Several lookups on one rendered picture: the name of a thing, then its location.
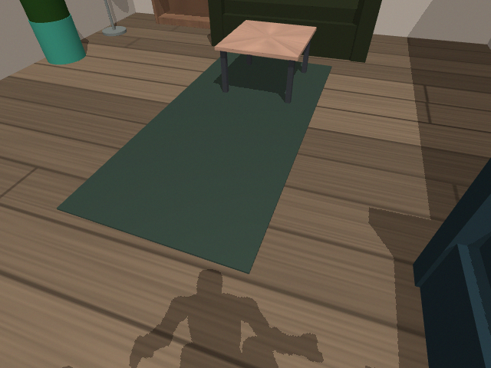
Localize floor lamp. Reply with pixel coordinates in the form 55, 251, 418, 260
102, 0, 127, 36

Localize coffee table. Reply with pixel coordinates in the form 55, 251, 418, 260
215, 20, 317, 104

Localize bookshelf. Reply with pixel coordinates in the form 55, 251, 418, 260
151, 0, 210, 29

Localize potted plant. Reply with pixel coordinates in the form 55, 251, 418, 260
20, 0, 86, 64

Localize armchair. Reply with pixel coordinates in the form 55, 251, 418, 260
413, 158, 491, 368

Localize sofa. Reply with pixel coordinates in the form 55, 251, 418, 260
208, 0, 382, 63

